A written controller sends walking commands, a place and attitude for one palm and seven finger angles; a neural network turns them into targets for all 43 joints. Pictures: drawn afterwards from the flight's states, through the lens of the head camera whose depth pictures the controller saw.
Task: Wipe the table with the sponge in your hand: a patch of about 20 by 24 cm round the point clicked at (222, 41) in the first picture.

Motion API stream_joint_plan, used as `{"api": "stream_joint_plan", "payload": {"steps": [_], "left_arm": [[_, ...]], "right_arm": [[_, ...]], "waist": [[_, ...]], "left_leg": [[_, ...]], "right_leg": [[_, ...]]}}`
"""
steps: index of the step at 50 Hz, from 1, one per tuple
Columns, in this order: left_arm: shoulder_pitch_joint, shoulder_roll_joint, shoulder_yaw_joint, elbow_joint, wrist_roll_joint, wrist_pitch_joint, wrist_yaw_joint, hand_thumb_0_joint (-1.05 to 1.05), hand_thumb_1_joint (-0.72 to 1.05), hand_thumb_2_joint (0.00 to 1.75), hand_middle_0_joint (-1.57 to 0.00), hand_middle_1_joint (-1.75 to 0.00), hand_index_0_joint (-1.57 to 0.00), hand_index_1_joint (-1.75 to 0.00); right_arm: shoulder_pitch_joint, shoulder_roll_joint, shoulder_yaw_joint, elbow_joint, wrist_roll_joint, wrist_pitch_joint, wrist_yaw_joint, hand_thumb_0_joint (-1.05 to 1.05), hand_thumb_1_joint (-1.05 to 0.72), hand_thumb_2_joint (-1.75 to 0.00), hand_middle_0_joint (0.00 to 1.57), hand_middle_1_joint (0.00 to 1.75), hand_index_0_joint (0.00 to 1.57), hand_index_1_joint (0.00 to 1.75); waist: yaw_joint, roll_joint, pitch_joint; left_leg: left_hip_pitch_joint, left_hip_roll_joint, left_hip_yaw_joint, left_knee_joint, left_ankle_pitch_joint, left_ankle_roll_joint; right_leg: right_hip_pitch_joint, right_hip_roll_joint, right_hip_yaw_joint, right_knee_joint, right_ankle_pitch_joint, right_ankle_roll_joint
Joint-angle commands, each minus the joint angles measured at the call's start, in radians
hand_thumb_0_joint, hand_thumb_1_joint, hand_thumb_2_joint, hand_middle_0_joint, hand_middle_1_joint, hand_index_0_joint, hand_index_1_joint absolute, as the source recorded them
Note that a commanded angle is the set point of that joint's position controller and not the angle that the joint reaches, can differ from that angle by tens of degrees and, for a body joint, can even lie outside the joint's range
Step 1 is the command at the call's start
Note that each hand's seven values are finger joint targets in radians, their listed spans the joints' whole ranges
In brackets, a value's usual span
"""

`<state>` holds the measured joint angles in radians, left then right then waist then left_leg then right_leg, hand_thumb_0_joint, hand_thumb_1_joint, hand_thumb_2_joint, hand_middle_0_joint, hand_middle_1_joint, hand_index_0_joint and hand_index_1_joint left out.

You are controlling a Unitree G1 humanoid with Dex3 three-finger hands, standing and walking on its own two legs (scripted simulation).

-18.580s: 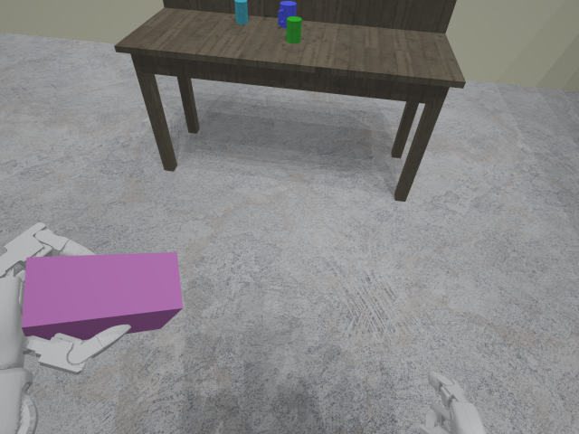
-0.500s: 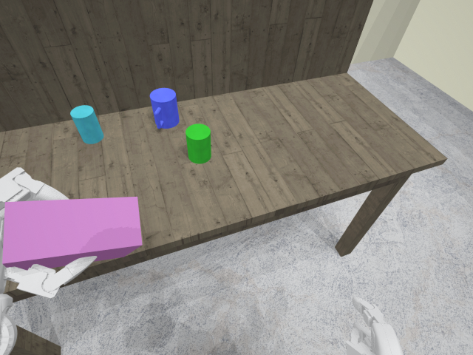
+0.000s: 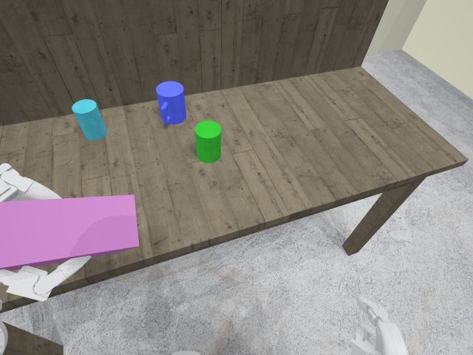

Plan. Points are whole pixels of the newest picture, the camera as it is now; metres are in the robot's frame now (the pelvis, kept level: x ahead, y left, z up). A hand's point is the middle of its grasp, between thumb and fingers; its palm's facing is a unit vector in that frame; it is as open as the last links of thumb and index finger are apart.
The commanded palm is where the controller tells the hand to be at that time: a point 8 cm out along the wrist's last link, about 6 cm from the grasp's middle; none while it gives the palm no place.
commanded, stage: shuffle to correct the standing spot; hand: left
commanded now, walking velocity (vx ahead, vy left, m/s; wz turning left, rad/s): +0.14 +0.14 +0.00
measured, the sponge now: (89, 230) +0.23 +0.21 +0.15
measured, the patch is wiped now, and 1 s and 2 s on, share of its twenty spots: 0.00 0.00 0.00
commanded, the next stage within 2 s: come to a stop and stand still in 0.24 s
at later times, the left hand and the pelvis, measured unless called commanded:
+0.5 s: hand (6, 189) +0.25 +0.31 +0.18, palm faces +0.39 -0.82 -0.41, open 9.8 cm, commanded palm +0.19 +0.34 +0.20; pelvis +0.03 +0.06 +0.01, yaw -1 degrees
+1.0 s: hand out of the picture +0.23 +0.30 +0.18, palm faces +0.31 -0.87 -0.38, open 9.8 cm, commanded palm +0.17 +0.35 +0.20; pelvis +0.01 +0.07 +0.02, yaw -2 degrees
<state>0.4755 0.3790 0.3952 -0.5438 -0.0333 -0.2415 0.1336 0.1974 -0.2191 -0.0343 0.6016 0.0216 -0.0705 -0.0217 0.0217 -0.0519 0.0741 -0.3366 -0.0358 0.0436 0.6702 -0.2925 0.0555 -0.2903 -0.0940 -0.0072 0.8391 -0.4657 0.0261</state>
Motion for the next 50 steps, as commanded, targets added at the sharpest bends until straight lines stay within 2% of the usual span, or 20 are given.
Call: {"api": "stream_joint_plan", "payload": {"steps": [1,5,6,7,8,9,11,13,16,20,22,29,33,36,37,38,39,41,45,50], "left_arm": [[-0.123,0.217,0.121,-0.231,-0.004,-0.039,0.012,0.0,0.1,1.3,-1.2,-1.6,-1.2,-1.6],[-0.004,0.175,0.119,-0.197,-0.014,-0.051,0.003,0.0,0.1,1.3,-1.2,-1.6,-1.2,-1.6],[0.033,0.194,0.137,-0.167,-0.013,-0.051,0.005,0.0,0.1,1.3,-1.2,-1.6,-1.2,-1.6],[0.036,0.198,0.141,-0.149,-0.021,-0.049,0.006,0.0,0.1,1.3,-1.2,-1.6,-1.2,-1.6],[0.017,0.188,0.151,-0.105,-0.04,-0.038,0.004,0.0,0.1,1.3,-1.2,-1.6,-1.2,-1.6],[0.019,0.141,0.112,-0.104,-0.045,-0.03,-0.006,0.0,0.1,1.3,-1.2,-1.6,-1.2,-1.6],[-0.002,0.188,0.15,-0.121,-0.04,-0.028,-0.001,0.0,0.1,1.3,-1.2,-1.6,-1.2,-1.6],[-0.044,0.16,0.117,-0.125,-0.018,-0.044,0.005,0.0,0.1,1.3,-1.2,-1.6,-1.2,-1.6],[-0.084,0.153,0.082,-0.161,-0.006,-0.043,0.012,0.0,0.1,1.3,-1.2,-1.6,-1.2,-1.6],[-0.155,0.172,0.085,-0.22,0.013,-0.03,0.011,0.0,0.1,1.3,-1.2,-1.6,-1.2,-1.6],[-0.147,0.166,0.082,-0.256,0.007,-0.024,0.003,0.0,0.1,1.3,-1.2,-1.6,-1.2,-1.6],[0.004,0.133,0.085,-0.193,-0.019,0.013,-0.016,0.0,0.1,1.3,-1.2,-1.6,-1.2,-1.6],[-0.024,0.147,0.083,-0.186,-0.028,0.028,-0.012,0.0,0.1,1.3,-1.2,-1.6,-1.2,-1.6],[-0.067,0.167,0.08,-0.208,-0.031,0.031,-0.006,0.0,0.1,1.3,-1.2,-1.6,-1.2,-1.6],[-1.047,0.897,0.622,-0.31,0.126,-0.064,-0.02,0.0,0.1,1.3,-1.2,-1.6,-1.2,-1.6],[-0.484,0.292,0.209,0.233,0.031,-0.023,-0.061,0.0,0.1,1.3,-1.2,-1.6,-1.2,-1.6],[-0.331,0.191,0.109,0.188,0.013,-0.02,-0.072,0.0,0.1,1.3,-1.2,-1.6,-1.2,-1.6],[-0.212,0.073,-0.017,0.011,-0.025,-0.037,-0.063,0.0,0.1,1.3,-1.2,-1.6,-1.2,-1.6],[-0.148,0.156,0.024,-0.116,-0.013,-0.042,-0.034,0.0,0.1,1.3,-1.2,-1.6,-1.2,-1.6],[-0.156,0.221,0.134,-0.096,-0.018,-0.071,-0.015,0.0,0.1,1.3,-1.2,-1.6,-1.2,-1.6]], "right_arm": [[-0.097,-0.11,-0.033,-0.148,-0.01,-0.075,-0.007,0.0,-0.9,-0.9,0.2,0.3,0.2,0.3],[-0.098,-0.107,-0.011,-0.149,0.002,-0.09,0.007,0.0,-0.9,-0.9,0.2,0.3,0.2,0.3],[-0.1,-0.104,-0.006,-0.148,0.004,-0.081,0.005,0.0,-0.9,-0.9,0.2,0.3,0.2,0.3],[-0.092,-0.089,-0.01,-0.157,0.001,-0.076,0.006,0.0,-0.9,-0.9,0.2,0.3,0.2,0.3],[-0.083,-0.113,-0.028,-0.159,-0.001,-0.086,0.004,0.0,-0.9,-0.9,0.2,0.3,0.2,0.3],[-0.04,-0.136,-0.053,-0.152,0.004,-0.074,0.012,0.0,-0.9,-0.9,0.2,0.3,0.2,0.3],[-0.07,-0.114,-0.025,-0.135,0.007,-0.061,0.015,0.0,-0.9,-0.9,0.2,0.3,0.2,0.3],[-0.069,-0.084,-0.006,-0.13,-0.003,-0.061,0.006,0.0,-0.9,-0.9,0.2,0.3,0.2,0.3],[-0.117,-0.072,-0.007,-0.127,-0.009,-0.105,-0.023,0.0,-0.9,-0.9,0.2,0.3,0.2,0.3],[-0.085,-0.115,-0.037,-0.159,0.002,-0.112,-0.025,0.0,-0.9,-0.9,0.2,0.3,0.2,0.3],[-0.109,-0.08,-0.011,-0.164,-0.01,-0.115,-0.019,0.0,-0.9,-0.9,0.2,0.3,0.2,0.3],[-0.075,-0.097,-0.005,-0.177,-0.008,-0.095,0.001,0.0,-0.9,-0.9,0.2,0.3,0.2,0.3],[-0.09,-0.087,0.008,-0.183,-0.007,-0.086,-0.018,0.0,-0.9,-0.9,0.2,0.3,0.2,0.3],[-0.105,-0.081,0.015,-0.177,-0.003,-0.09,-0.035,0.0,-0.9,-0.9,0.2,0.3,0.2,0.3],[0.03,-0.122,-0.024,-0.126,-0.075,-0.135,-0.035,0.0,-0.9,-0.9,0.2,0.3,0.2,0.3],[-0.022,-0.018,0.009,-0.067,-0.043,-0.132,-0.032,0.0,-0.9,-0.9,0.2,0.3,0.2,0.3],[-0.004,-0.1,-0.025,-0.153,-0.027,-0.149,-0.027,0.0,-0.9,-0.9,0.2,0.3,0.2,0.3],[-0.065,-0.087,-0.016,-0.155,-0.006,-0.159,-0.002,0.0,-0.9,-0.9,0.2,0.3,0.2,0.3],[-0.074,-0.102,-0.014,-0.17,-0.013,-0.165,0.008,0.0,-0.9,-0.9,0.2,0.3,0.2,0.3],[-0.078,-0.103,-0.009,-0.179,-0.008,-0.158,-0.027,0.0,-0.9,-0.9,0.2,0.3,0.2,0.3]], "waist": [[-0.023,0.206,-0.13],[0.003,0.191,-0.205],[0.003,0.089,-0.223],[-0.012,-0.131,-0.248],[-0.021,-0.195,-0.179],[-0.03,-0.211,-0.11],[-0.038,-0.08,-0.085],[-0.035,-0.054,-0.132],[-0.016,-0.019,-0.154],[-0.01,0.124,-0.218],[-0.009,0.26,-0.183],[-0.021,0.125,-0.197],[-0.019,0.198,-0.187],[-0.022,0.146,-0.194],[0.033,0.003,-0.016],[0.002,-0.046,-0.191],[0.03,0.072,-0.168],[0.021,0.207,-0.255],[0.023,0.007,-0.175],[0.011,0.076,-0.086]], "left_leg": [[0.166,0.268,-0.407,-0.309,0.349,0.199],[-0.046,0.163,-0.172,-0.167,0.248,0.078],[-0.141,0.11,-0.14,-0.051,0.136,0.043],[-0.273,0.019,-0.051,0.186,-0.041,0.001],[-0.302,0.004,-0.063,0.378,-0.187,-0.039],[-0.337,0.04,-0.106,0.479,-0.157,-0.055],[-0.333,0.103,-0.148,0.449,-0.136,-0.047],[-0.15,0.109,-0.074,0.198,-0.083,-0.034],[0.183,0.026,0.062,-0.193,0.107,-0.025],[0.273,0.202,-0.128,-0.199,0.532,0.037],[0.226,0.239,-0.209,-0.286,0.601,0.055],[0.142,0.185,-0.095,-0.263,0.442,-0.053],[0.114,0.169,-0.078,-0.309,0.253,-0.048],[0.134,0.151,-0.071,-0.305,0.172,-0.042],[-0.017,0.16,0.004,-0.13,0.212,-0.035],[0.149,0.057,-0.007,-0.166,0.179,-0.043],[0.191,0.065,0.018,-0.163,0.185,-0.059],[0.231,0.089,-0.007,-0.247,0.234,-0.037],[0.131,0.077,-0.031,-0.267,0.061,-0.047],[0.052,0.099,-0.067,-0.343,-0.103,-0.036]], "right_leg": [[-0.236,0.041,-0.009,0.233,-0.09,-0.024],[0.171,0.043,-0.064,-0.314,0.167,-0.039],[0.302,-0.011,0.004,-0.442,0.301,-0.062],[0.389,-0.2,0.282,-0.52,0.283,-0.147],[0.235,-0.346,0.499,-0.592,0.164,-0.226],[0.161,-0.358,0.536,-0.617,0.129,-0.261],[0.126,-0.32,0.405,-0.531,0.337,-0.245],[0.072,-0.228,0.182,-0.455,0.548,-0.186],[0.008,-0.107,0.084,-0.386,0.493,-0.112],[0.007,0.047,-0.035,-0.172,0.322,-0.026],[-0.012,0.066,-0.052,-0.12,0.089,-0.019],[0.186,0.073,-0.04,-0.401,0.432,-0.04],[0.194,0.053,-0.013,-0.437,0.425,-0.036],[0.19,0.039,0.009,-0.465,0.444,-0.038],[0.002,-0.011,0.111,-0.559,0.423,-0.036],[0.035,-0.036,0.138,-0.507,0.474,-0.107],[0.036,-0.019,0.2,-0.516,0.546,-0.079],[0.148,0.011,0.09,-0.445,0.442,-0.057],[0.11,0.031,0.069,-0.509,0.232,-0.04],[0.069,0.046,0.051,-0.515,0.114,-0.039]]}}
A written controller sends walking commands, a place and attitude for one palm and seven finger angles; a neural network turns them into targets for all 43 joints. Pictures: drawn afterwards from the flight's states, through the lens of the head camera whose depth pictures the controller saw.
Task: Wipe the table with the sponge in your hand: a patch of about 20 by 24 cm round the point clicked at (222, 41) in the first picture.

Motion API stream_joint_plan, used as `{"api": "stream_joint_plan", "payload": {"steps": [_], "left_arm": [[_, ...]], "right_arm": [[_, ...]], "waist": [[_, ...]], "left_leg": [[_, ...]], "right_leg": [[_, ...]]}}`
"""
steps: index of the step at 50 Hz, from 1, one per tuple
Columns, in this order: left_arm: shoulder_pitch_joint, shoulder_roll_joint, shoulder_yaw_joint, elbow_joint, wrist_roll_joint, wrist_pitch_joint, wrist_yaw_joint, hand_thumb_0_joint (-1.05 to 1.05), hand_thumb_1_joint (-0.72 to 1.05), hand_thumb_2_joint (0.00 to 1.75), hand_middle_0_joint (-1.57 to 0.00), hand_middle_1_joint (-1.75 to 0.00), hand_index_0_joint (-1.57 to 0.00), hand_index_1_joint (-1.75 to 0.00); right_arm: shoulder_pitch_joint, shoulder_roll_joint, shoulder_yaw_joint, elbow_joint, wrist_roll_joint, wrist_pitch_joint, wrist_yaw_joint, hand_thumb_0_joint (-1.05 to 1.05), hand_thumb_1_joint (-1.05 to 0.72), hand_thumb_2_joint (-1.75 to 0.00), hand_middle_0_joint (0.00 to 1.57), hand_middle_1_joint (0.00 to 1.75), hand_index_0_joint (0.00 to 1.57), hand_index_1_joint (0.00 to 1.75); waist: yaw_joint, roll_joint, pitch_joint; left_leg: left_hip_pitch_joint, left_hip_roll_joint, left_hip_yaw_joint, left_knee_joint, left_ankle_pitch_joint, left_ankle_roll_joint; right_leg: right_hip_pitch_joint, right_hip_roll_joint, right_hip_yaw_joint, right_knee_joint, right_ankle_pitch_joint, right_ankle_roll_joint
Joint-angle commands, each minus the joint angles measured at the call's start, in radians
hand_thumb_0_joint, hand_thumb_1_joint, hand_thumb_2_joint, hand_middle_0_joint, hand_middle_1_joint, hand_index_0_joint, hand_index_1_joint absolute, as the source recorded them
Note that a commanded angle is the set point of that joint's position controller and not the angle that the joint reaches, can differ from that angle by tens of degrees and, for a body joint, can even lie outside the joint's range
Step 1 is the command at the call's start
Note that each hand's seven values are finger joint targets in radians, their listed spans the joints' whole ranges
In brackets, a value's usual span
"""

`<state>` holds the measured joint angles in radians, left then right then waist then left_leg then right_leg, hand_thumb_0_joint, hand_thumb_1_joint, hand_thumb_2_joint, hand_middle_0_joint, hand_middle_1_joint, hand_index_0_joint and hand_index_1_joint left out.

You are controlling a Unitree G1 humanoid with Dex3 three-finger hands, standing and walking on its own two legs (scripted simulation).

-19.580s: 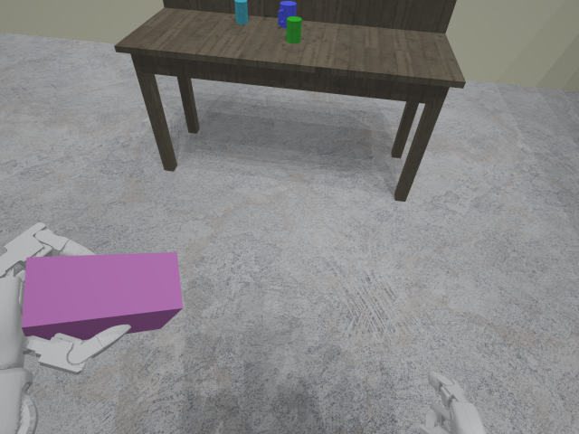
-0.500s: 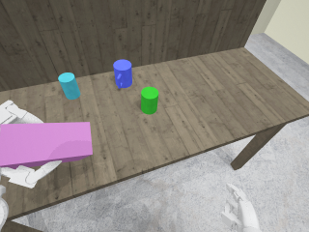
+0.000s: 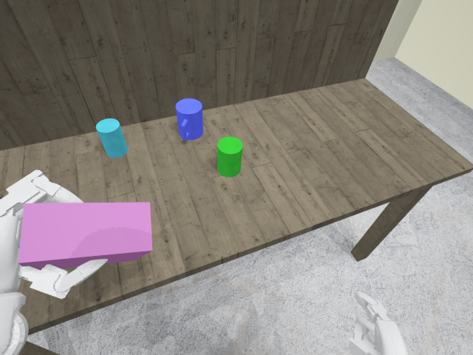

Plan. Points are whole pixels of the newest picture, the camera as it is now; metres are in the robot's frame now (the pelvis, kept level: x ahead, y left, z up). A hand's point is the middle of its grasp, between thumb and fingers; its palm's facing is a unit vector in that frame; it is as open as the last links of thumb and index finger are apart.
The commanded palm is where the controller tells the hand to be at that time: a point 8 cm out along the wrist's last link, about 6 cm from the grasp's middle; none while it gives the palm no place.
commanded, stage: come to a stop and stand still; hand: left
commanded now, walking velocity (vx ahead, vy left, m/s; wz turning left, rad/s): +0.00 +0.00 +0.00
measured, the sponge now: (108, 235) +0.23 +0.20 +0.13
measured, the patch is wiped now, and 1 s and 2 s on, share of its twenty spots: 0.00 0.00 0.00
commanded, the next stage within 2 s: look again from close up in 0.30 s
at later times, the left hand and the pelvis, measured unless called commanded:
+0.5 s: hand (43, 227) +0.22 +0.26 +0.16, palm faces +0.40 -0.84 -0.37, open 9.8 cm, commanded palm +0.16 +0.29 +0.18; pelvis +0.01 +0.01 +0.00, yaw +1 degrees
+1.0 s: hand (34, 209) +0.24 +0.27 +0.18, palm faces +0.40 -0.78 -0.48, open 9.8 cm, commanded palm +0.17 +0.29 +0.18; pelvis +0.01 +0.01 +0.00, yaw +1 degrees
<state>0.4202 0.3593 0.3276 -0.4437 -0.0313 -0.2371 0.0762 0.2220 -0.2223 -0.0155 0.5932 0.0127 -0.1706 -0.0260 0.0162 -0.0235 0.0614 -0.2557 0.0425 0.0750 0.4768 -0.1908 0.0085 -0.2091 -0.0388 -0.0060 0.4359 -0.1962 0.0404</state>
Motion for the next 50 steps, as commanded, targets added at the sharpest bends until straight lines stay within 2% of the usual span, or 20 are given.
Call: {"api": "stream_joint_plan", "payload": {"steps": [1,3,6,12,16,17,21,22,26,27,31,36,38,41,43,46,47,48,49,50], "left_arm": [[-0.111,0.265,0.226,-0.21,-0.017,-0.084,0.045,0.0,0.1,1.3,-1.2,-1.6,-1.2,-1.6],[-0.14,0.229,0.195,-0.211,-0.016,-0.097,0.042,0.0,0.1,1.3,-1.2,-1.6,-1.2,-1.6],[-0.121,0.192,0.154,-0.208,-0.01,-0.101,0.038,0.0,0.1,1.3,-1.2,-1.6,-1.2,-1.6],[-0.119,0.139,0.093,-0.186,0.004,-0.085,0.036,0.0,0.1,1.3,-1.2,-1.6,-1.2,-1.6],[-0.128,0.185,0.144,-0.189,0.005,-0.073,0.042,0.0,0.1,1.3,-1.2,-1.6,-1.2,-1.6],[-0.142,0.154,0.116,-0.185,0.002,-0.073,0.036,0.0,0.1,1.3,-1.2,-1.6,-1.2,-1.6],[-0.121,0.198,0.162,-0.236,-0.002,-0.067,0.039,0.0,0.1,1.3,-1.2,-1.6,-1.2,-1.6],[-0.121,0.158,0.127,-0.233,-0.006,-0.066,0.034,0.0,0.1,1.3,-1.2,-1.6,-1.2,-1.6],[-0.057,0.177,0.155,-0.24,-0.011,-0.056,0.037,0.0,0.1,1.3,-1.2,-1.6,-1.2,-1.6],[-0.068,0.151,0.128,-0.238,-0.012,-0.055,0.033,0.0,0.1,1.3,-1.2,-1.6,-1.2,-1.6],[-0.063,0.172,0.142,-0.262,-0.011,-0.049,0.037,0.0,0.1,1.3,-1.2,-1.6,-1.2,-1.6],[-0.059,0.18,0.147,-0.276,-0.011,-0.044,0.039,0.0,0.1,1.3,-1.2,-1.6,-1.2,-1.6],[-0.063,0.163,0.131,-0.269,-0.015,-0.041,0.038,0.0,0.1,1.3,-1.2,-1.6,-1.2,-1.6],[-0.044,0.188,0.155,-0.274,-0.015,-0.04,0.04,0.0,0.1,1.3,-1.2,-1.6,-1.2,-1.6],[-0.055,0.163,0.131,-0.274,-0.016,-0.038,0.039,0.0,0.1,1.3,-1.2,-1.6,-1.2,-1.6],[-0.026,0.186,0.158,-0.256,-0.019,-0.033,0.041,0.0,0.1,1.3,-1.2,-1.6,-1.2,-1.6],[-0.039,0.152,0.124,-0.246,-0.019,-0.033,0.037,0.0,0.1,1.3,-1.2,-1.6,-1.2,-1.6],[-1.059,0.958,0.706,-0.47,0.138,-0.134,0.03,0.0,0.1,1.3,-1.2,-1.6,-1.2,-1.6],[-0.43,0.292,0.277,0.146,0.037,-0.089,-0.011,0.0,0.1,1.3,-1.2,-1.6,-1.2,-1.6],[-0.203,0.197,0.193,0.113,0.011,-0.076,-0.018,0.0,0.1,1.3,-1.2,-1.6,-1.2,-1.6]], "right_arm": [[-0.117,-0.101,-0.026,-0.166,0.005,-0.06,-0.028,0.0,-0.9,-0.9,0.2,0.3,0.2,0.3],[-0.098,-0.097,-0.025,-0.168,0.004,-0.07,-0.031,0.0,-0.9,-0.9,0.2,0.3,0.2,0.3],[-0.099,-0.094,-0.021,-0.16,0.008,-0.094,-0.021,0.0,-0.9,-0.9,0.2,0.3,0.2,0.3],[-0.079,-0.101,-0.022,-0.131,-0.005,-0.105,-0.005,0.0,-0.9,-0.9,0.2,0.3,0.2,0.3],[-0.106,-0.095,-0.02,-0.129,-0.004,-0.091,-0.008,0.0,-0.9,-0.9,0.2,0.3,0.2,0.3],[-0.098,-0.093,-0.017,-0.129,-0.01,-0.084,-0.008,0.0,-0.9,-0.9,0.2,0.3,0.2,0.3],[-0.12,-0.087,-0.016,-0.144,-0.005,-0.075,-0.011,0.0,-0.9,-0.9,0.2,0.3,0.2,0.3],[-0.11,-0.087,-0.016,-0.144,-0.009,-0.069,-0.01,0.0,-0.9,-0.9,0.2,0.3,0.2,0.3],[-0.126,-0.086,-0.018,-0.154,-0.001,-0.062,-0.01,0.0,-0.9,-0.9,0.2,0.3,0.2,0.3],[-0.111,-0.09,-0.019,-0.152,-0.006,-0.057,-0.01,0.0,-0.9,-0.9,0.2,0.3,0.2,0.3],[-0.126,-0.093,-0.023,-0.155,0.0,-0.053,-0.013,0.0,-0.9,-0.9,0.2,0.3,0.2,0.3],[-0.13,-0.097,-0.026,-0.159,0.003,-0.043,-0.016,0.0,-0.9,-0.9,0.2,0.3,0.2,0.3],[-0.118,-0.098,-0.029,-0.159,0.0,-0.038,-0.017,0.0,-0.9,-0.9,0.2,0.3,0.2,0.3],[-0.132,-0.097,-0.026,-0.16,0.002,-0.037,-0.019,0.0,-0.9,-0.9,0.2,0.3,0.2,0.3],[-0.121,-0.097,-0.027,-0.164,0.001,-0.032,-0.018,0.0,-0.9,-0.9,0.2,0.3,0.2,0.3],[-0.13,-0.097,-0.025,-0.161,0.002,-0.029,-0.02,0.0,-0.9,-0.9,0.2,0.3,0.2,0.3],[-0.123,-0.095,-0.024,-0.16,0.0,-0.025,-0.019,0.0,-0.9,-0.9,0.2,0.3,0.2,0.3],[-0.025,-0.133,-0.031,-0.139,-0.074,-0.053,-0.01,0.0,-0.9,-0.9,0.2,0.3,0.2,0.3],[-0.068,-0.004,0.001,-0.062,-0.033,-0.046,-0.014,0.0,-0.9,-0.9,0.2,0.3,0.2,0.3],[-0.032,-0.108,-0.052,-0.144,-0.016,-0.065,-0.009,0.0,-0.9,-0.9,0.2,0.3,0.2,0.3]], "waist": [[0.015,0.108,-0.069],[0.015,0.151,-0.091],[0.018,0.163,-0.115],[0.01,0.059,-0.116],[0.011,0.067,-0.116],[0.006,0.071,-0.119],[0.011,0.088,-0.151],[0.007,0.087,-0.15],[0.011,0.079,-0.17],[0.006,0.073,-0.162],[0.008,0.107,-0.173],[0.008,0.095,-0.179],[0.006,0.084,-0.177],[0.008,0.101,-0.177],[0.005,0.1,-0.17],[0.007,0.083,-0.168],[0.004,0.077,-0.159],[0.036,0.005,-0.031],[0.003,-0.031,-0.206],[0.045,0.113,-0.22]], "left_leg": [[-0.038,0.033,-0.103,-0.172,-0.216,0.014],[-0.078,0.046,-0.122,-0.199,-0.26,0.022],[-0.047,0.047,-0.109,-0.188,-0.216,0.02],[-0.009,0.023,-0.094,-0.142,-0.115,0.003],[0.02,0.019,-0.08,-0.129,-0.084,-0.002],[0.012,0.016,-0.083,-0.133,-0.091,-0.002],[0.03,0.019,-0.083,-0.133,-0.043,-0.002],[0.026,0.016,-0.084,-0.134,-0.031,-0.003],[0.05,0.02,-0.076,-0.118,0.027,-0.002],[0.043,0.019,-0.079,-0.122,0.037,-0.004],[0.065,0.023,-0.073,-0.118,0.076,-0.005],[0.074,0.026,-0.075,-0.112,0.117,-0.002],[0.072,0.027,-0.077,-0.112,0.113,-0.004],[0.069,0.029,-0.076,-0.117,0.101,-0.001],[0.064,0.028,-0.077,-0.118,0.094,-0.004],[0.059,0.028,-0.074,-0.118,0.081,-0.001],[0.056,0.028,-0.071,-0.122,0.063,-0.003],[-0.072,0.065,-0.049,0.028,0.112,0.007],[0.077,-0.007,-0.06,-0.052,0.156,0.007],[0.147,0.008,-0.029,-0.035,0.196,-0.008]], "right_leg": [[-0.001,0.0,0.03,-0.089,-0.132,-0.052],[0.06,0.003,0.015,-0.046,-0.103,-0.051],[0.078,0.004,0.003,-0.039,-0.051,-0.048],[0.055,0.003,0.012,-0.094,0.007,-0.044],[0.043,0.002,0.022,-0.112,0.03,-0.042],[0.048,0.003,0.019,-0.114,0.023,-0.044],[0.083,0.008,0.01,-0.099,0.075,-0.04],[0.086,0.008,0.007,-0.098,0.082,-0.041],[0.098,0.003,0.003,-0.095,0.132,-0.037],[0.094,0.004,0.001,-0.096,0.136,-0.039],[0.094,0.003,0.002,-0.087,0.167,-0.038],[0.106,0.003,-0.004,-0.084,0.197,-0.036],[0.106,-0.002,0.0,-0.086,0.196,-0.038],[0.106,0.002,-0.005,-0.086,0.185,-0.036],[0.106,-0.003,0.001,-0.089,0.188,-0.039],[0.104,-0.001,0.002,-0.099,0.184,-0.036],[0.097,-0.003,-0.001,-0.102,0.17,-0.036],[-0.067,-0.064,0.071,-0.139,0.189,-0.073],[-0.005,-0.067,0.068,-0.063,0.22,-0.107],[0.015,-0.039,0.136,-0.078,0.264,-0.091]]}}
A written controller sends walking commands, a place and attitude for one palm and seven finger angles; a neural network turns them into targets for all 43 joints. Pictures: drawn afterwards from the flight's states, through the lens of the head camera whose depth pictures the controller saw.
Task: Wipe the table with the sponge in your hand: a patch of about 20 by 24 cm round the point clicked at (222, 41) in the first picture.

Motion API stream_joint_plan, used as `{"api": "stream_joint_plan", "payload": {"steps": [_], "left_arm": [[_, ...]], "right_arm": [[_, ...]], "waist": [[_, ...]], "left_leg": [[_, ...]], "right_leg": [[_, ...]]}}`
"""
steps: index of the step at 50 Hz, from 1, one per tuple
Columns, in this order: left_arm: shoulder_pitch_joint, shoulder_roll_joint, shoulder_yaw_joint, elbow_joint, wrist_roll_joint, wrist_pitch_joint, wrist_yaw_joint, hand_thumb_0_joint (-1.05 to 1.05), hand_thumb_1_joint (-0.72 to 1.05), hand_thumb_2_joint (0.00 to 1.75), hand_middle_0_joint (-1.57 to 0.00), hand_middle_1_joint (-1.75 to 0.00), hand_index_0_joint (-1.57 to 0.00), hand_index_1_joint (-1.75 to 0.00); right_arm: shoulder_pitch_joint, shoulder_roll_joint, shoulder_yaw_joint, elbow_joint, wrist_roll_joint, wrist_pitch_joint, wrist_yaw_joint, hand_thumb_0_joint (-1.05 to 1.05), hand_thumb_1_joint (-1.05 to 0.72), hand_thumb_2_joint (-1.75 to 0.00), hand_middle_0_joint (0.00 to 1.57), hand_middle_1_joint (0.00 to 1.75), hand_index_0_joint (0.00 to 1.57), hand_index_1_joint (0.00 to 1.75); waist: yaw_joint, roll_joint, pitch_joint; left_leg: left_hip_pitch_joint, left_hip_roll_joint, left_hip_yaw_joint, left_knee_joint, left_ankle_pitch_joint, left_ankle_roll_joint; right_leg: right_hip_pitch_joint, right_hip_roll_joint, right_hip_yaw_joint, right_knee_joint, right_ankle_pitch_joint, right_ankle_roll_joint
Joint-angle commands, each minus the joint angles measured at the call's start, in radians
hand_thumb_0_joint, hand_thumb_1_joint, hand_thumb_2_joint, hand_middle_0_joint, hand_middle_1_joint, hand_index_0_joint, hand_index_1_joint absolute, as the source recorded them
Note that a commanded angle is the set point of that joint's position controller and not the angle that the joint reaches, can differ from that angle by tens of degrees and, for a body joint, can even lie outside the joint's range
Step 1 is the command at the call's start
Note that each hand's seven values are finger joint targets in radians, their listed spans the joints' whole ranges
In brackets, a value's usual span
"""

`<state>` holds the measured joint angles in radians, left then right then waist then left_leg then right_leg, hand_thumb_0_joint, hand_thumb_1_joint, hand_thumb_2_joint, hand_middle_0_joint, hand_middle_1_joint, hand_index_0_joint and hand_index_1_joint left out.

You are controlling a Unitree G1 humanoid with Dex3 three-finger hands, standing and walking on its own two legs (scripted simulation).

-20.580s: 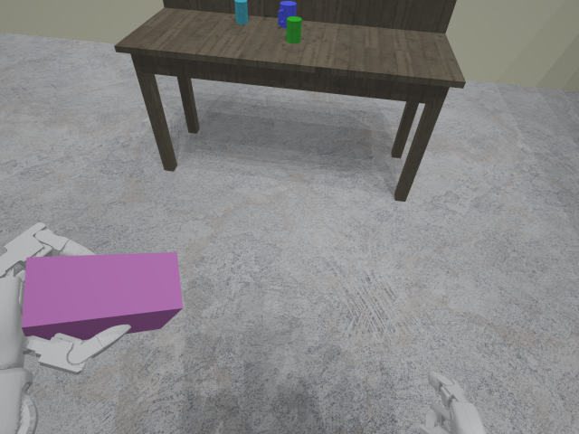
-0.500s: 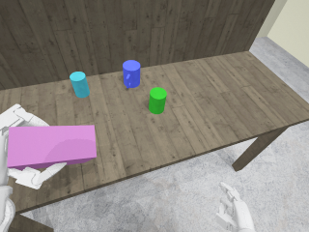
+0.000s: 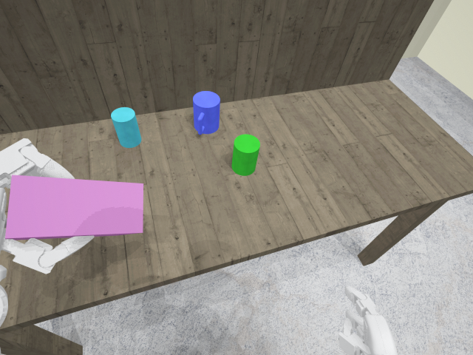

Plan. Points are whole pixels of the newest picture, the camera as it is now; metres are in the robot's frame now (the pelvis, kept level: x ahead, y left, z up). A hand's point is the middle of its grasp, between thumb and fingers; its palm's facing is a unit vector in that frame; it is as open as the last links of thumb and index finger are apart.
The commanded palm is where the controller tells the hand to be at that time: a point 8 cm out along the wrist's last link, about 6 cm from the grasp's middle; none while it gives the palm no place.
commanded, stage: come to a stop and stand still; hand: left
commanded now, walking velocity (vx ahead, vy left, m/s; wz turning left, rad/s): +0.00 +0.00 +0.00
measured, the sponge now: (95, 211) +0.25 +0.23 +0.14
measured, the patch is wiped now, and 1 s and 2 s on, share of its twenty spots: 0.00 0.00 0.00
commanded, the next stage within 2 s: look again from close up in 0.72 s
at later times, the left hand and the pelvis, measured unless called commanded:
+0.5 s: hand (46, 226) +0.21 +0.26 +0.16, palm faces +0.42 -0.84 -0.34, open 9.8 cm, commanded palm +0.15 +0.29 +0.17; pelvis -0.01 +0.01 +0.00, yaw +0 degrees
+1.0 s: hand (56, 222) +0.22 +0.26 +0.16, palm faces +0.37 -0.85 -0.37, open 9.8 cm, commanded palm +0.16 +0.29 +0.17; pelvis +0.00 +0.01 +0.00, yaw +0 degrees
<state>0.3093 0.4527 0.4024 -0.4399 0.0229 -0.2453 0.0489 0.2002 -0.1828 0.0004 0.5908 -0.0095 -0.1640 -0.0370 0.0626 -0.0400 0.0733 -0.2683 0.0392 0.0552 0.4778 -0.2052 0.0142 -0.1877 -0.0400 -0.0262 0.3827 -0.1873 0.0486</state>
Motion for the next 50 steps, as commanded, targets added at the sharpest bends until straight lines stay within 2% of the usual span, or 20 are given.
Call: {"api": "stream_joint_plan", "payload": {"steps": [1,3,5,6,9,11,13,17,22,26,27,31,32,34,36,37,41,43,46,50], "left_arm": [[-0.002,-0.012,0.008,0.031,-0.072,-0.066,0.007,0.0,0.1,1.3,-1.2,-1.6,-1.2,-1.6],[-0.004,0.038,-0.001,-0.191,-0.07,-0.076,0.02,0.0,0.1,1.3,-1.2,-1.6,-1.2,-1.6],[0.068,0.067,0.021,-0.22,-0.071,-0.069,0.035,0.0,0.1,1.3,-1.2,-1.6,-1.2,-1.6],[0.112,0.089,0.057,-0.208,-0.077,-0.062,0.046,0.0,0.1,1.3,-1.2,-1.6,-1.2,-1.6],[0.052,0.139,0.123,-0.217,-0.078,-0.076,0.057,0.0,0.1,1.3,-1.2,-1.6,-1.2,-1.6],[0.017,0.183,0.167,-0.215,-0.079,-0.083,0.065,0.0,0.1,1.3,-1.2,-1.6,-1.2,-1.6],[-0.028,0.139,0.124,-0.199,-0.079,-0.091,0.061,0.0,0.1,1.3,-1.2,-1.6,-1.2,-1.6],[-0.052,0.078,0.055,-0.194,-0.07,-0.095,0.057,0.0,0.1,1.3,-1.2,-1.6,-1.2,-1.6],[-0.036,0.045,0.015,-0.203,-0.054,-0.084,0.061,0.0,0.1,1.3,-1.2,-1.6,-1.2,-1.6],[0.005,0.093,0.075,-0.204,-0.056,-0.074,0.068,0.0,0.1,1.3,-1.2,-1.6,-1.2,-1.6],[-0.002,0.067,0.054,-0.199,-0.058,-0.075,0.064,0.0,0.1,1.3,-1.2,-1.6,-1.2,-1.6],[0.027,0.104,0.097,-0.236,-0.063,-0.073,0.063,0.0,0.1,1.3,-1.2,-1.6,-1.2,-1.6],[0.022,0.075,0.07,-0.235,-0.067,-0.073,0.058,0.0,0.1,1.3,-1.2,-1.6,-1.2,-1.6],[0.024,0.084,0.073,-0.261,-0.067,-0.07,0.058,0.0,0.1,1.3,-1.2,-1.6,-1.2,-1.6],[0.056,0.092,0.085,-0.254,-0.068,-0.063,0.061,0.0,0.1,1.3,-1.2,-1.6,-1.2,-1.6],[0.042,0.062,0.055,-0.245,-0.069,-0.061,0.057,0.0,0.1,1.3,-1.2,-1.6,-1.2,-1.6],[0.042,0.088,0.078,-0.249,-0.066,-0.051,0.062,0.0,0.1,1.3,-1.2,-1.6,-1.2,-1.6],[0.031,0.072,0.06,-0.246,-0.067,-0.048,0.06,0.0,0.1,1.3,-1.2,-1.6,-1.2,-1.6],[0.036,0.092,0.078,-0.262,-0.065,-0.045,0.065,0.0,0.1,1.3,-1.2,-1.6,-1.2,-1.6],[0.032,0.078,0.064,-0.267,-0.066,-0.043,0.064,0.0,0.1,1.3,-1.2,-1.6,-1.2,-1.6]], "right_arm": [[-0.044,-0.141,-0.069,-0.145,0.025,-0.075,0.023,0.0,-0.9,-0.9,0.2,0.3,0.2,0.3],[-0.065,-0.147,-0.063,-0.166,0.024,-0.074,0.042,0.0,-0.9,-0.9,0.2,0.3,0.2,0.3],[-0.073,-0.144,-0.058,-0.171,0.024,-0.075,0.044,0.0,-0.9,-0.9,0.2,0.3,0.2,0.3],[-0.098,-0.142,-0.051,-0.171,0.034,-0.075,0.042,0.0,-0.9,-0.9,0.2,0.3,0.2,0.3],[-0.085,-0.139,-0.049,-0.171,0.029,-0.068,0.013,0.0,-0.9,-0.9,0.2,0.3,0.2,0.3],[-0.101,-0.138,-0.042,-0.167,0.032,-0.067,-0.001,0.0,-0.9,-0.9,0.2,0.3,0.2,0.3],[-0.083,-0.131,-0.04,-0.165,0.031,-0.07,-0.01,0.0,-0.9,-0.9,0.2,0.3,0.2,0.3],[-0.08,-0.134,-0.037,-0.146,0.026,-0.091,-0.008,0.0,-0.9,-0.9,0.2,0.3,0.2,0.3],[-0.076,-0.138,-0.041,-0.133,0.023,-0.098,0.005,0.0,-0.9,-0.9,0.2,0.3,0.2,0.3],[-0.093,-0.134,-0.04,-0.138,0.025,-0.088,0.005,0.0,-0.9,-0.9,0.2,0.3,0.2,0.3],[-0.081,-0.133,-0.038,-0.138,0.02,-0.08,0.005,0.0,-0.9,-0.9,0.2,0.3,0.2,0.3],[-0.098,-0.131,-0.041,-0.149,0.025,-0.073,0.002,0.0,-0.9,-0.9,0.2,0.3,0.2,0.3],[-0.085,-0.132,-0.039,-0.148,0.02,-0.068,0.002,0.0,-0.9,-0.9,0.2,0.3,0.2,0.3],[-0.088,-0.132,-0.042,-0.156,0.022,-0.067,0.002,0.0,-0.9,-0.9,0.2,0.3,0.2,0.3],[-0.1,-0.13,-0.039,-0.157,0.026,-0.066,0.001,0.0,-0.9,-0.9,0.2,0.3,0.2,0.3],[-0.087,-0.133,-0.039,-0.152,0.021,-0.062,0.001,0.0,-0.9,-0.9,0.2,0.3,0.2,0.3],[-0.103,-0.135,-0.041,-0.152,0.027,-0.059,-0.001,0.0,-0.9,-0.9,0.2,0.3,0.2,0.3],[-0.094,-0.136,-0.043,-0.155,0.023,-0.054,-0.001,0.0,-0.9,-0.9,0.2,0.3,0.2,0.3],[-0.11,-0.135,-0.042,-0.154,0.027,-0.052,-0.002,0.0,-0.9,-0.9,0.2,0.3,0.2,0.3],[-0.094,-0.137,-0.044,-0.158,0.023,-0.046,-0.003,0.0,-0.9,-0.9,0.2,0.3,0.2,0.3]], "waist": [[-0.014,0.253,-0.275],[-0.016,0.191,-0.256],[-0.013,0.065,-0.216],[-0.015,0.064,-0.208],[-0.026,0.012,-0.143],[-0.031,0.065,-0.119],[-0.035,0.107,-0.12],[-0.036,0.121,-0.13],[-0.038,0.106,-0.14],[-0.035,0.092,-0.133],[-0.038,0.089,-0.133],[-0.037,0.105,-0.154],[-0.041,0.108,-0.162],[-0.04,0.112,-0.174],[-0.038,0.114,-0.178],[-0.042,0.105,-0.17],[-0.04,0.106,-0.165],[-0.041,0.091,-0.164],[-0.04,0.116,-0.171],[-0.042,0.114,-0.167]], "left_leg": [[0.191,0.024,-0.004,-0.048,0.255,-0.001],[0.123,0.041,-0.044,-0.078,0.273,-0.002],[0.059,0.036,-0.053,-0.092,0.148,-0.004],[0.051,0.042,-0.049,-0.111,0.087,0.0],[-0.005,0.032,-0.067,-0.131,-0.067,-0.003],[-0.002,0.035,-0.072,-0.144,-0.108,0.002],[-0.013,0.035,-0.078,-0.152,-0.145,0.006],[0.027,0.029,-0.067,-0.143,-0.145,0.004],[0.034,0.023,-0.061,-0.14,-0.089,-0.003],[0.023,0.026,-0.059,-0.139,-0.065,-0.008],[0.012,0.021,-0.062,-0.14,-0.066,-0.009],[0.037,0.023,-0.055,-0.128,-0.011,-0.01],[0.034,0.02,-0.056,-0.13,0.009,-0.011],[0.057,0.028,-0.057,-0.125,0.039,-0.01],[0.065,0.03,-0.051,-0.121,0.046,-0.007],[0.053,0.026,-0.051,-0.125,0.044,-0.01],[0.057,0.029,-0.051,-0.125,0.028,-0.007],[0.058,0.029,-0.053,-0.122,0.025,-0.008],[0.065,0.03,-0.053,-0.125,0.031,-0.006],[0.056,0.032,-0.059,-0.13,0.019,-0.008]], "right_leg": [[0.037,-0.037,0.098,0.009,0.231,-0.087],[0.089,-0.018,0.05,0.038,0.176,-0.069],[0.088,-0.009,0.044,0.022,0.115,-0.054],[0.081,-0.006,0.027,0.027,0.08,-0.049],[0.04,-0.009,0.039,-0.008,0.003,-0.049],[0.009,-0.009,0.04,-0.018,-0.03,-0.051],[0.02,-0.015,0.044,-0.015,-0.04,-0.055],[0.008,-0.011,0.046,-0.043,-0.039,-0.056],[0.033,0.001,0.039,-0.047,0.011,-0.052],[0.045,0.004,0.033,-0.048,0.038,-0.049],[0.049,0.004,0.032,-0.051,0.034,-0.05],[0.061,0.005,0.03,-0.046,0.089,-0.049],[0.071,0.006,0.023,-0.043,0.101,-0.049],[0.074,0.003,0.026,-0.035,0.125,-0.049],[0.074,0.003,0.025,-0.039,0.136,-0.046],[0.073,0.005,0.022,-0.041,0.133,-0.046],[0.071,0.004,0.026,-0.046,0.13,-0.044],[0.07,-0.001,0.03,-0.05,0.132,-0.046],[0.073,0.001,0.026,-0.046,0.133,-0.044],[0.076,0.0,0.027,-0.042,0.122,-0.047]]}}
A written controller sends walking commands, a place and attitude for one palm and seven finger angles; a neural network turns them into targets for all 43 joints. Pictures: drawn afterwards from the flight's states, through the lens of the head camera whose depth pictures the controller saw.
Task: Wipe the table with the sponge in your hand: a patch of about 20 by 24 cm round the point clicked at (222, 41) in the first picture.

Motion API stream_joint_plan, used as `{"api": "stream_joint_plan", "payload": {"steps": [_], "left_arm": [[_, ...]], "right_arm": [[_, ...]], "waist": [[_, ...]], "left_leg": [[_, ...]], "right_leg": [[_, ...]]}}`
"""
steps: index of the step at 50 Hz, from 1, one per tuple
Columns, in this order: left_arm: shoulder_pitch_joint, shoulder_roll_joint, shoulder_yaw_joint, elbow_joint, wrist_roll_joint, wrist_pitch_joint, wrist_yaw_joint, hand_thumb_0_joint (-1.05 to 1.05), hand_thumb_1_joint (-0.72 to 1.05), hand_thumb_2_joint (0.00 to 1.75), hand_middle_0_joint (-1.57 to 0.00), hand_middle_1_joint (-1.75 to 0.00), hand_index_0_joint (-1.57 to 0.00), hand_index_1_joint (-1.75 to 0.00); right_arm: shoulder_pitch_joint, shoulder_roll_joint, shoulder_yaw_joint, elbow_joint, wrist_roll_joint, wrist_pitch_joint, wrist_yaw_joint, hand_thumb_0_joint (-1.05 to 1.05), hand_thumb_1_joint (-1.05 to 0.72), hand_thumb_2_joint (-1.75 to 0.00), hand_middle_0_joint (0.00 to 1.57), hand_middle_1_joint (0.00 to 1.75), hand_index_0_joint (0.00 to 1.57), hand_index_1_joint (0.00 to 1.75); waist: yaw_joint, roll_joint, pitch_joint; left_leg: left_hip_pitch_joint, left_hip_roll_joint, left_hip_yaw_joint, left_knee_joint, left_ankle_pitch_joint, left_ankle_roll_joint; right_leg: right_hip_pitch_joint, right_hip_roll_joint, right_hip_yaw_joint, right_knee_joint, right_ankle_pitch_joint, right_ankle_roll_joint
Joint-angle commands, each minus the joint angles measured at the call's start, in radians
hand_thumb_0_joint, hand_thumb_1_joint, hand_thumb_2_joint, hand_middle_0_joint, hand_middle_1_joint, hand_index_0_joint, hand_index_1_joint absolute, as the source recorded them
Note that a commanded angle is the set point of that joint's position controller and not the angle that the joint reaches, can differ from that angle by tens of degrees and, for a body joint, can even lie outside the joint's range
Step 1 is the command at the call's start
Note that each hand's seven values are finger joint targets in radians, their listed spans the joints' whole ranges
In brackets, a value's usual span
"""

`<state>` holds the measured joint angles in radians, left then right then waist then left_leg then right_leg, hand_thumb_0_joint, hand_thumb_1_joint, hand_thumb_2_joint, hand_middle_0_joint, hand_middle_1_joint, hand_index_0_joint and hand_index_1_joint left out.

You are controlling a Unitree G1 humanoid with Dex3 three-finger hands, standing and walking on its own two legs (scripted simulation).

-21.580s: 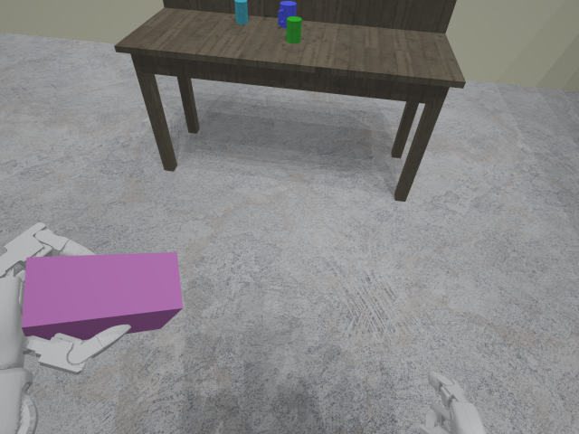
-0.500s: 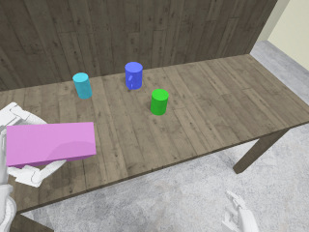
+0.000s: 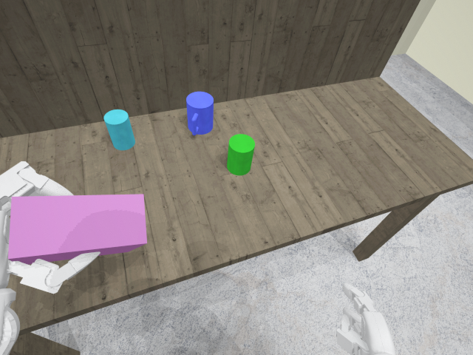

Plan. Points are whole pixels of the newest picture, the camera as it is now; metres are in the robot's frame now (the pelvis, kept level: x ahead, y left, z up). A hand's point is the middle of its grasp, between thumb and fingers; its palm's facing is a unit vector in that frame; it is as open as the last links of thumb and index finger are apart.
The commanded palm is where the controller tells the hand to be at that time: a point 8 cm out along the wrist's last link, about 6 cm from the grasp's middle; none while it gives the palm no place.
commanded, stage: look again from close up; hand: left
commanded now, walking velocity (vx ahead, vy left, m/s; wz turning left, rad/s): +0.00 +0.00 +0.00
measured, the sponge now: (100, 228) +0.24 +0.21 +0.13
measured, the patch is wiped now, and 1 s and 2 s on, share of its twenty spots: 0.00 0.00 0.00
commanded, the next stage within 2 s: turn the palm down, sponge in hand in 0.12 s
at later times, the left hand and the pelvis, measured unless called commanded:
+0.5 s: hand (67, 235) +0.22 +0.24 +0.13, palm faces +0.28 -0.76 -0.59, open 9.8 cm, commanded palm +0.16 +0.28 +0.17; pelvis +0.00 -0.02 -0.01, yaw +1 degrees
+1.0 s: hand (78, 244) +0.21 +0.22 +0.14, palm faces +0.31 -0.50 -0.81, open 9.8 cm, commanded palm +0.17 +0.25 +0.16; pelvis +0.00 -0.07 -0.03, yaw +4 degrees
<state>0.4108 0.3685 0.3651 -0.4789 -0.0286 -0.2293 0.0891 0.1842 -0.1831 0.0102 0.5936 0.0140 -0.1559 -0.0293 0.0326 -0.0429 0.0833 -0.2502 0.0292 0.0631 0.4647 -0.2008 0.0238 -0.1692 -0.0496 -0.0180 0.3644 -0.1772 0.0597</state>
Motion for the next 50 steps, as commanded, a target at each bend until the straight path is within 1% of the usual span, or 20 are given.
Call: {"api": "stream_joint_plan", "payload": {"steps": [1,10,11,12,13,15,16,19,20,21,24,26,27,31,33,38,41,45,46,50], "left_arm": [[-0.049,0.177,0.119,-0.22,-0.015,-0.057,0.025,0.0,0.1,1.3,-1.2,-1.6,-1.2,-1.6],[-0.048,0.158,0.102,-0.227,-0.018,-0.05,0.021,0.0,0.1,1.3,-1.2,-1.6,-1.2,-1.6],[-0.983,0.947,0.422,-0.603,0.023,-0.216,0.042,0.0,0.1,1.3,-1.2,-1.6,-1.2,-1.6],[-0.605,0.47,0.287,0.004,0.116,0.007,0.01,0.0,0.1,1.3,-1.2,-1.6,-1.2,-1.6],[-0.425,0.304,0.134,0.074,0.014,0.088,-0.003,0.0,0.1,1.3,-1.2,-1.6,-1.2,-1.6],[-0.285,0.233,0.112,-0.011,-0.046,0.2,-0.067,0.0,0.1,1.3,-1.2,-1.6,-1.2,-1.6],[-0.208,0.123,0.02,0.014,-0.053,0.274,-0.093,0.0,0.1,1.3,-1.2,-1.6,-1.2,-1.6],[-0.13,0.208,0.0,-0.106,0.061,0.323,-0.11,0.0,0.1,1.3,-1.2,-1.6,-1.2,-1.6],[-0.12,0.26,0.054,-0.093,0.088,0.303,-0.1,0.0,0.1,1.3,-1.2,-1.6,-1.2,-1.6],[-0.126,0.325,0.124,-0.17,0.092,0.272,-0.086,0.0,0.1,1.3,-1.2,-1.6,-1.2,-1.6],[-0.14,0.356,0.213,-0.222,0.081,0.107,-0.034,0.0,0.1,1.3,-1.2,-1.6,-1.2,-1.6],[-0.198,0.433,0.282,-0.243,0.087,0.04,0.011,0.0,0.1,1.3,-1.2,-1.6,-1.2,-1.6],[-0.243,0.382,0.225,-0.229,0.107,0.017,0.032,0.0,0.1,1.3,-1.2,-1.6,-1.2,-1.6],[-0.27,0.399,0.194,-0.008,0.144,0.062,0.033,0.0,0.1,1.3,-1.2,-1.6,-1.2,-1.6],[-0.317,0.375,0.107,0.057,0.167,0.11,-0.005,0.0,0.1,1.3,-1.2,-1.6,-1.2,-1.6],[-0.378,0.414,0.046,0.029,0.228,0.134,-0.081,0.0,0.1,1.3,-1.2,-1.6,-1.2,-1.6],[-0.282,0.511,0.169,-0.002,0.238,0.092,-0.063,0.0,0.1,1.3,-1.2,-1.6,-1.2,-1.6],[-0.168,0.47,0.195,0.025,0.227,0.082,-0.011,0.0,0.1,1.3,-1.2,-1.6,-1.2,-1.6],[-0.14,0.506,0.232,0.045,0.238,0.101,0.004,0.0,0.1,1.3,-1.2,-1.6,-1.2,-1.6],[-0.101,0.457,0.159,0.053,0.283,0.173,0.028,0.0,0.1,1.3,-1.2,-1.6,-1.2,-1.6]], "right_arm": [[-0.09,-0.134,-0.051,-0.16,0.004,-0.055,-0.011,0.0,-0.9,-0.9,0.2,0.3,0.2,0.3],[-0.077,-0.138,-0.055,-0.164,0.0,-0.044,-0.011,0.0,-0.9,-0.9,0.2,0.3,0.2,0.3],[0.085,-0.221,0.079,-0.236,0.065,-0.016,-0.084,0.0,-0.9,-0.9,0.2,0.3,0.2,0.3],[-0.076,-0.159,-0.062,-0.128,-0.066,-0.028,-0.055,0.0,-0.9,-0.9,0.2,0.3,0.2,0.3],[-0.065,-0.196,-0.043,-0.163,-0.039,-0.033,0.001,0.0,-0.9,-0.9,0.2,0.3,0.2,0.3],[-0.088,-0.207,-0.045,-0.134,-0.013,-0.03,0.001,0.0,-0.9,-0.9,0.2,0.3,0.2,0.3],[-0.149,-0.186,-0.02,-0.152,0.012,-0.029,0.021,0.0,-0.9,-0.9,0.2,0.3,0.2,0.3],[-0.148,-0.201,-0.016,-0.167,0.007,-0.004,0.037,0.0,-0.9,-0.9,0.2,0.3,0.2,0.3],[-0.148,-0.2,-0.023,-0.166,0.003,0.004,0.033,0.0,-0.9,-0.9,0.2,0.3,0.2,0.3],[-0.178,-0.199,-0.019,-0.184,0.004,0.007,0.032,0.0,-0.9,-0.9,0.2,0.3,0.2,0.3],[-0.155,-0.173,-0.027,-0.17,-0.038,-0.009,0.007,0.0,-0.9,-0.9,0.2,0.3,0.2,0.3],[-0.163,-0.168,-0.031,-0.149,-0.038,-0.013,-0.001,0.0,-0.9,-0.9,0.2,0.3,0.2,0.3],[-0.139,-0.15,-0.03,-0.14,-0.046,-0.019,-0.003,0.0,-0.9,-0.9,0.2,0.3,0.2,0.3],[-0.116,-0.178,-0.043,-0.102,-0.032,-0.013,-0.018,0.0,-0.9,-0.9,0.2,0.3,0.2,0.3],[-0.109,-0.183,-0.039,-0.11,-0.028,-0.005,-0.037,0.0,-0.9,-0.9,0.2,0.3,0.2,0.3],[-0.131,-0.174,-0.028,-0.147,-0.014,-0.007,-0.062,0.0,-0.9,-0.9,0.2,0.3,0.2,0.3],[-0.134,-0.169,-0.032,-0.154,-0.015,-0.014,-0.058,0.0,-0.9,-0.9,0.2,0.3,0.2,0.3],[-0.091,-0.173,-0.042,-0.164,-0.02,0.001,-0.049,0.0,-0.9,-0.9,0.2,0.3,0.2,0.3],[-0.101,-0.175,-0.045,-0.163,-0.01,0.004,-0.043,0.0,-0.9,-0.9,0.2,0.3,0.2,0.3],[-0.067,-0.19,-0.055,-0.182,-0.005,0.032,-0.047,0.0,-0.9,-0.9,0.2,0.3,0.2,0.3]], "waist": [[-0.01,0.116,-0.169],[-0.014,0.102,-0.191],[-0.074,0.387,-0.26],[0.048,0.338,-0.349],[0.011,0.23,-0.293],[0.06,0.208,-0.323],[0.051,0.17,-0.291],[0.036,0.09,-0.16],[0.026,0.059,-0.142],[0.025,0.079,-0.188],[0.025,0.051,-0.243],[0.027,0.135,-0.254],[0.017,0.186,-0.252],[-0.012,0.183,-0.201],[-0.023,0.153,-0.174],[-0.004,0.117,-0.204],[0.031,0.087,-0.236],[0.048,0.062,-0.227],[0.056,0.087,-0.213],[0.046,0.065,-0.22]], "left_leg": [[0.029,0.043,-0.063,-0.121,0.005,-0.016],[0.05,0.045,-0.066,-0.109,0.05,-0.017],[-0.127,0.07,-0.139,-0.093,-0.217,0.024],[0.142,0.021,-0.084,-0.046,0.083,-0.053],[0.158,0.013,-0.134,-0.032,0.316,-0.075],[0.24,0.02,-0.089,-0.002,0.364,-0.058],[0.216,0.012,-0.08,-0.001,0.311,-0.052],[0.089,0.007,-0.073,-0.012,0.208,-0.032],[0.06,0.007,-0.077,-0.011,0.13,-0.027],[0.067,-0.003,-0.068,-0.006,0.068,-0.023],[0.053,-0.015,-0.068,0.043,0.052,-0.023],[0.04,-0.021,-0.059,0.067,-0.013,-0.027],[0.035,-0.03,-0.057,0.084,-0.012,-0.027],[-0.017,-0.037,-0.051,0.11,-0.091,-0.019],[-0.04,-0.043,-0.048,0.11,-0.132,-0.011],[-0.036,-0.049,-0.049,0.13,-0.113,0.0],[-0.036,-0.045,-0.05,0.159,-0.058,-0.003],[-0.084,-0.04,-0.046,0.186,-0.008,-0.003],[-0.087,-0.038,-0.041,0.188,-0.001,-0.007],[-0.107,-0.035,-0.033,0.192,0.026,0.001]], "right_leg": [[0.057,0.013,0.012,-0.026,0.107,-0.055],[0.063,0.006,0.018,-0.021,0.143,-0.059],[0.078,0.027,0.012,0.185,-0.134,0.002],[-0.004,0.045,-0.056,0.212,0.017,-0.108],[-0.098,0.067,-0.091,0.17,0.03,-0.101],[-0.075,0.059,-0.082,0.129,0.107,-0.087],[-0.079,0.07,-0.092,0.129,0.098,-0.086],[-0.098,0.063,-0.112,0.129,0.125,-0.082],[-0.116,0.068,-0.111,0.13,0.075,-0.079],[-0.109,0.076,-0.097,0.134,0.037,-0.077],[-0.141,0.081,-0.104,0.158,-0.015,-0.069],[-0.176,0.082,-0.088,0.161,-0.077,-0.067],[-0.187,0.073,-0.089,0.165,-0.085,-0.071],[-0.232,0.056,-0.064,0.146,-0.131,-0.062],[-0.247,0.044,-0.055,0.129,-0.167,-0.055],[-0.224,0.034,-0.028,0.115,-0.195,-0.057],[-0.193,0.037,-0.014,0.117,-0.164,-0.058],[-0.174,0.018,-0.013,0.143,-0.072,-0.048],[-0.174,0.022,-0.005,0.141,-0.062,-0.051],[-0.175,0.014,-0.01,0.168,0.002,-0.043]]}}
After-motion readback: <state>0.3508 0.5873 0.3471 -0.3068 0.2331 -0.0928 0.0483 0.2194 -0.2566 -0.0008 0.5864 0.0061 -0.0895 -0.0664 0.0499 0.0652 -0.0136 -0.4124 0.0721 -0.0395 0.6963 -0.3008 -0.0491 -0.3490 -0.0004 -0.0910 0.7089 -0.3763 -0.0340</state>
